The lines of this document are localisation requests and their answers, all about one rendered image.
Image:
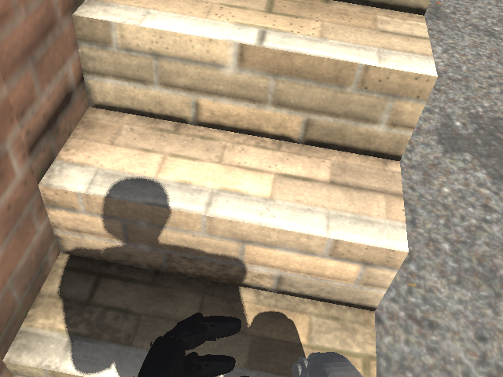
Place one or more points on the left robot hand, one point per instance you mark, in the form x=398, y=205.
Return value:
x=166, y=357

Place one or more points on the right robot thigh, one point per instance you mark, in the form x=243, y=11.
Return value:
x=329, y=364

